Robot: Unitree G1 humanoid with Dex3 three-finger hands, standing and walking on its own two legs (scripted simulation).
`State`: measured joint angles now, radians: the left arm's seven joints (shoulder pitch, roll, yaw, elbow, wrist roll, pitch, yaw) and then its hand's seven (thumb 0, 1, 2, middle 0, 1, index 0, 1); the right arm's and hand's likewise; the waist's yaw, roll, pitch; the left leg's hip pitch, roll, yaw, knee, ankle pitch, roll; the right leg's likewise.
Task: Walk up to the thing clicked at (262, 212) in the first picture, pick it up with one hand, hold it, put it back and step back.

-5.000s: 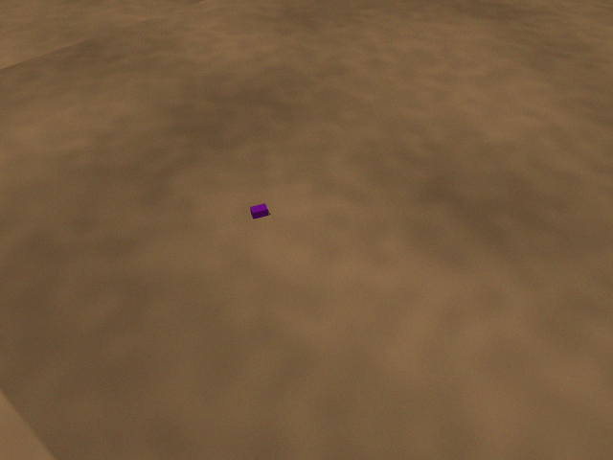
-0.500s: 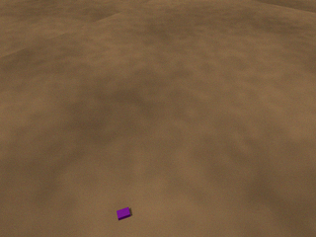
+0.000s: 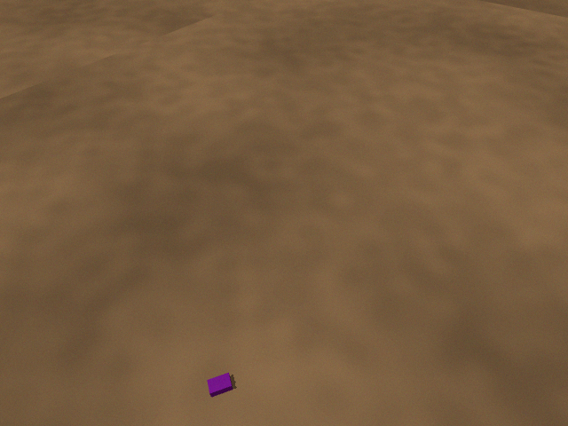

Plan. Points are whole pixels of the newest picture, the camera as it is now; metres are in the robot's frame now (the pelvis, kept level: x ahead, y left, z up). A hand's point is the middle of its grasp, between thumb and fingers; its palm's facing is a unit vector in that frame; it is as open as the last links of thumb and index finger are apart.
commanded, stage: stand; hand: left
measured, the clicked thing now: (220, 384) +0.43 +0.22 -0.76
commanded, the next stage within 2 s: none
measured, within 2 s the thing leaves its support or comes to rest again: neither
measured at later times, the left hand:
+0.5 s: hand out of the picture +0.08 +0.24 -0.15, palm faces -0.03 -0.94 -0.34, open 7.4 cm
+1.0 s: hand out of the picture +0.09 +0.24 -0.15, palm faces -0.03 -0.94 -0.34, open 7.4 cm
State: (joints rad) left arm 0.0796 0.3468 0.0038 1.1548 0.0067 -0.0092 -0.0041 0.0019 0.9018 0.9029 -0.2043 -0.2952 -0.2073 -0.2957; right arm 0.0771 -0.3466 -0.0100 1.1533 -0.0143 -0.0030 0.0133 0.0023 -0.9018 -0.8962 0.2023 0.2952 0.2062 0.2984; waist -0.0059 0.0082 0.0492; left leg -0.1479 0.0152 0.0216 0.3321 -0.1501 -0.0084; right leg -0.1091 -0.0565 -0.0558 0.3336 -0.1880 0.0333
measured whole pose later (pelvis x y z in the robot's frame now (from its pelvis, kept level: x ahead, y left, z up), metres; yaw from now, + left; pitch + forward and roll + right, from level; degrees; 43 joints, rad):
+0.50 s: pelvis +0.01 -0.01 +0.00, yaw +0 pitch -2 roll +0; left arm 0.11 0.34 0.00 1.14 0.01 -0.01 -0.01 0.00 0.90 0.90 -0.20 -0.30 -0.21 -0.30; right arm 0.08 -0.35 0.00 1.15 -0.01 -0.01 0.01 0.00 -0.90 -0.90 0.20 0.30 0.21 0.30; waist 0.00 0.01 0.05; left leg -0.12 0.03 0.02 0.31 -0.15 -0.03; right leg -0.09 -0.04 -0.06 0.32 -0.19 0.02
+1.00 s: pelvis +0.01 -0.02 +0.00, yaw +0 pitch -2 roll +0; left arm 0.11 0.35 0.00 1.12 0.01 -0.01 -0.01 0.00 0.90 0.90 -0.20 -0.30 -0.21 -0.30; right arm 0.10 -0.35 0.00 1.14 -0.01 -0.01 0.01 0.00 -0.90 -0.90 0.20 0.30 0.21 0.30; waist 0.00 0.01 0.04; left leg -0.12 0.04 0.02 0.31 -0.15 -0.03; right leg -0.08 -0.03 -0.06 0.32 -0.19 0.01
